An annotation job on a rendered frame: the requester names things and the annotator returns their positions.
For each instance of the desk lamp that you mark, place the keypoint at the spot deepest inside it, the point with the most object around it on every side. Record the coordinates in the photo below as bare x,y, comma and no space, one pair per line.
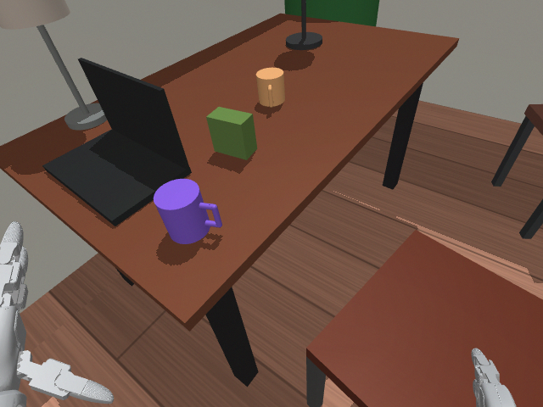
21,14
304,40

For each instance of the left robot arm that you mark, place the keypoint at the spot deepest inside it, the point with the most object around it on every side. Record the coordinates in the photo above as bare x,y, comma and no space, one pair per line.
12,398

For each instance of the right robot hand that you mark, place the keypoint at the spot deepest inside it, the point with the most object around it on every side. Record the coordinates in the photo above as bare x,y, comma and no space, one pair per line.
486,387

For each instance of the chair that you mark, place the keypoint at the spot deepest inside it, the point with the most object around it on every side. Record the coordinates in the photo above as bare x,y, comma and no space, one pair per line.
533,118
406,338

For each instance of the table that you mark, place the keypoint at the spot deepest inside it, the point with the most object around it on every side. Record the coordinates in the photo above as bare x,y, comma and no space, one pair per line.
337,96

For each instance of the left robot hand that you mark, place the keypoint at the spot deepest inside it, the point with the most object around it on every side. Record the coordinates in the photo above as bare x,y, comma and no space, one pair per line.
54,378

